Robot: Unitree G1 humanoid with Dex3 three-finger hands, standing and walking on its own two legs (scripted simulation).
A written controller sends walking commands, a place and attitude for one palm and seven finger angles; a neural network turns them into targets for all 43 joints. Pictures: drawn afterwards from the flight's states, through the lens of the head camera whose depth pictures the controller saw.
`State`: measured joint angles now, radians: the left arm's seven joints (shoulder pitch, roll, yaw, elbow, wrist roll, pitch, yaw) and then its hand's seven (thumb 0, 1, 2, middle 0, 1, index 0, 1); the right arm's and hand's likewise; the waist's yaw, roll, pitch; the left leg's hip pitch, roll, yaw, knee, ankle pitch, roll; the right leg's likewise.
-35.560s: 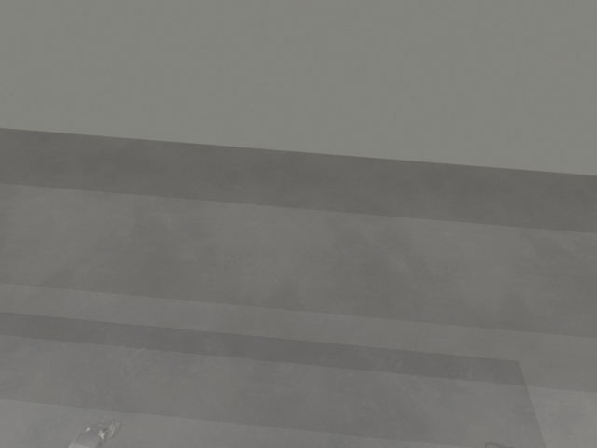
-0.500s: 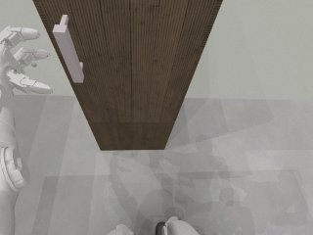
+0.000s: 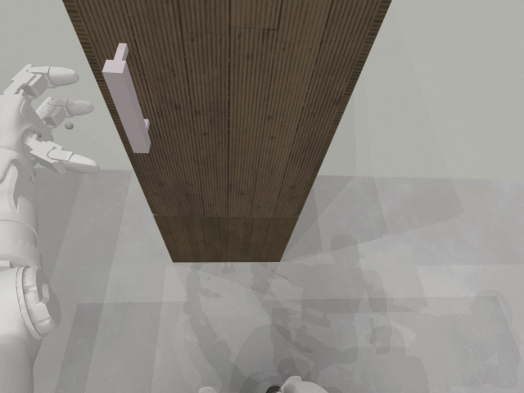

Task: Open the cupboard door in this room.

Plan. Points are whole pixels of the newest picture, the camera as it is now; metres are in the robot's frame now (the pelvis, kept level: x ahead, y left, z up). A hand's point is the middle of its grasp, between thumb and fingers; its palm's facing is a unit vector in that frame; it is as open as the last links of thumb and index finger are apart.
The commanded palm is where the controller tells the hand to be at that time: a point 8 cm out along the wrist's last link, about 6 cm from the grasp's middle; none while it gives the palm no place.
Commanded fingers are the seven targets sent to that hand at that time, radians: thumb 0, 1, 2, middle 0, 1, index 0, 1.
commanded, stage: move the hooked fingers beside the handle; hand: left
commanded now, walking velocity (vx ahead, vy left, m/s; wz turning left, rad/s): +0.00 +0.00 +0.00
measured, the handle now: (132, 102) +0.52 +0.18 +0.11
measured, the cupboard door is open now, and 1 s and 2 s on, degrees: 0 0 0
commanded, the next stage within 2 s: slide the fingers in behind the handle in 1.06 s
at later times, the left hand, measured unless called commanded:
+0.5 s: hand (94, 117) +0.48 +0.22 +0.12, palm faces +0.00 -1.00 +0.00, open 14.0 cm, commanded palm +0.45 +0.27 +0.11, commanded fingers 0.00 -0.50 0.30 -0.30 -1.20 -0.30 -1.20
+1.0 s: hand (84, 127) +0.47 +0.24 +0.11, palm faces -0.02 -1.00 +0.01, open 14.0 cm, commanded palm +0.45 +0.28 +0.10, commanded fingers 0.00 -0.50 0.30 -0.30 -1.20 -0.30 -1.20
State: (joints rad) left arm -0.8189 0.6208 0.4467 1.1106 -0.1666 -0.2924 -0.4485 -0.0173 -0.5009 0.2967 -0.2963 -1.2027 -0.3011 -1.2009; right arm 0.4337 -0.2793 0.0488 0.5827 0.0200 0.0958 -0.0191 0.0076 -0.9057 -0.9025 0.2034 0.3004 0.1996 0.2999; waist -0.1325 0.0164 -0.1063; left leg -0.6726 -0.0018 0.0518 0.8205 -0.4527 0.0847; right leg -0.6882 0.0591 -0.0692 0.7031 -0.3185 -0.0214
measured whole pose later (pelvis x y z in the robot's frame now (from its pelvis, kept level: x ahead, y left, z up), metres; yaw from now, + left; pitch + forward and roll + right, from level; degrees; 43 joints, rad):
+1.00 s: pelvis -0.02 -0.02 +0.00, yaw +1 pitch +17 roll -3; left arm -0.92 0.67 0.40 1.23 -0.15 -0.27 -0.46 -0.02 -0.50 0.30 -0.30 -1.20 -0.30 -1.20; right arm 0.40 -0.31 0.06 0.58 0.03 0.07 -0.05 0.01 -0.91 -0.90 0.20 0.30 0.20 0.30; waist -0.15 0.01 -0.09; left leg -0.71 0.00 0.04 0.84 -0.44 0.07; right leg -0.73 0.06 -0.09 0.73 -0.31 -0.04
